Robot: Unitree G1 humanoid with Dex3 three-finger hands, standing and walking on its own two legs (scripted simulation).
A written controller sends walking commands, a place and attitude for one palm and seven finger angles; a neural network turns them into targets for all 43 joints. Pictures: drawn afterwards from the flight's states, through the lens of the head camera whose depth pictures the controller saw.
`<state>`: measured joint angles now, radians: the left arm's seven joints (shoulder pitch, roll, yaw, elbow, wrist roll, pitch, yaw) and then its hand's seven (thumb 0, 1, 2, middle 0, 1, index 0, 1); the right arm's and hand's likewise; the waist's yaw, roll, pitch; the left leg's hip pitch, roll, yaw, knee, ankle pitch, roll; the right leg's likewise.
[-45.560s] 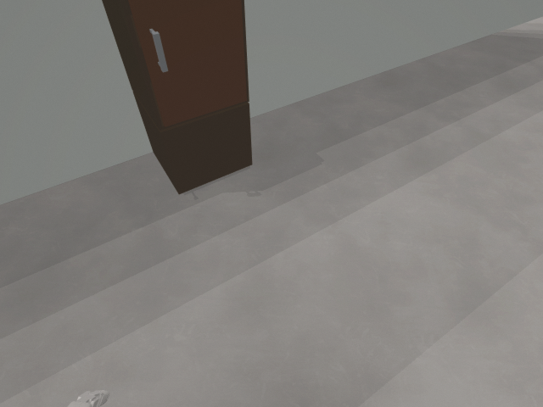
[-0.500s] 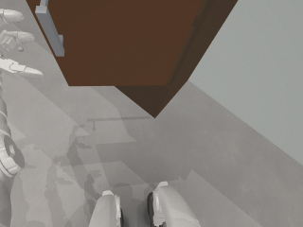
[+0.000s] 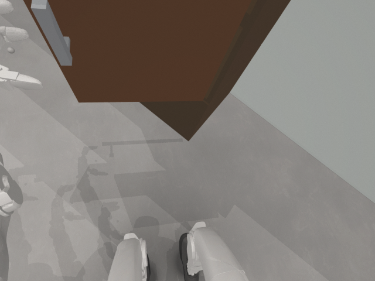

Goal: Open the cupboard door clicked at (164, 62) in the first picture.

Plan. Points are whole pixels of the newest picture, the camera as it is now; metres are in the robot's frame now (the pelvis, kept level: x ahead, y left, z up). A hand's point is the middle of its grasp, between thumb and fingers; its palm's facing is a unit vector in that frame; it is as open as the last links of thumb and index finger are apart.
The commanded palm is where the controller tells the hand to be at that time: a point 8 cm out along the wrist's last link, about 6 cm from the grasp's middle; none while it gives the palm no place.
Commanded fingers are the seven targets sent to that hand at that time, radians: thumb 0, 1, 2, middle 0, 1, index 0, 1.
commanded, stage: move the hooked fingers beside the handle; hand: left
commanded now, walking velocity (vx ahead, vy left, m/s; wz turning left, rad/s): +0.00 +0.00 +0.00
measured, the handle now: (55, 27) +0.58 +0.20 +0.07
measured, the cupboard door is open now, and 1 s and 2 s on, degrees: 44 44 43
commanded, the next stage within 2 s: slide the fingers in behind the handle in 0.38 s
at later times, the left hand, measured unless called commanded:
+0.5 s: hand (20, 50) +0.53 +0.25 +0.06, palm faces +0.02 -1.00 -0.02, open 13.9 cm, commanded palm +0.52 +0.28 +0.06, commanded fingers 0.00 -0.50 0.30 -0.30 -1.20 -0.30 -1.20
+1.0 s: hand (40, 52) +0.53 +0.22 +0.06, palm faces +0.02 -1.00 -0.01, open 14.0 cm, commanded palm +0.52 +0.24 +0.06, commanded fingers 0.00 -0.50 0.30 -0.30 -1.20 -0.30 -1.20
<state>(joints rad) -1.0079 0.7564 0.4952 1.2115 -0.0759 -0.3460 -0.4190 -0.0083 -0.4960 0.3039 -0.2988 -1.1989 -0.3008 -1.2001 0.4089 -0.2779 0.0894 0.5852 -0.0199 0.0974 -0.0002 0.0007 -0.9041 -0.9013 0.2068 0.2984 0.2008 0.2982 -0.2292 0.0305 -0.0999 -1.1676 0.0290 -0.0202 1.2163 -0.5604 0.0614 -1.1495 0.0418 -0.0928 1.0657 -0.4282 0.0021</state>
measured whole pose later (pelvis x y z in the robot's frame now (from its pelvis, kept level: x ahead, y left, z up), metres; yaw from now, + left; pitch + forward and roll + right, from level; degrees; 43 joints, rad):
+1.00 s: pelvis -0.01 -0.01 +0.00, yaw +1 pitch +28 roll -6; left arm -1.01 0.63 0.42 1.21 -0.07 -0.38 -0.31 -0.01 -0.50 0.30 -0.30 -1.20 -0.30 -1.21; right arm 0.40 -0.28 0.08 0.60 -0.03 0.09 0.01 0.00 -0.91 -0.90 0.21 0.30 0.20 0.30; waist -0.22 0.04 -0.11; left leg -1.15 0.02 -0.03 1.21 -0.55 0.05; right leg -1.14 0.03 -0.10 1.08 -0.43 -0.01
